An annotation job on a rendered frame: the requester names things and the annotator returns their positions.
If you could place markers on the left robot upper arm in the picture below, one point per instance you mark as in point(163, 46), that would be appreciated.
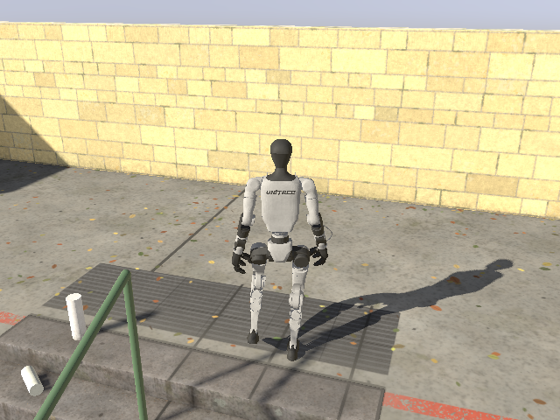
point(249, 201)

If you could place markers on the left robot forearm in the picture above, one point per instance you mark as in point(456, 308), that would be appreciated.
point(241, 238)

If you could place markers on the left robot foot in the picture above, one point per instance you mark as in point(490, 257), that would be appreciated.
point(253, 338)

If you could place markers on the left robot hand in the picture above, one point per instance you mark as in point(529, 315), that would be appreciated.
point(236, 260)

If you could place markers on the right robot hand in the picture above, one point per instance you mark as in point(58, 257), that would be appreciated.
point(319, 252)

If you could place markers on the robot left shin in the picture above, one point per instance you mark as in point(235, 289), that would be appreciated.
point(256, 298)

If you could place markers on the right robot upper arm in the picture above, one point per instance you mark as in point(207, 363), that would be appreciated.
point(311, 199)

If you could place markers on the right robot forearm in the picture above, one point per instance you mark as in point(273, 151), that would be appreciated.
point(319, 234)

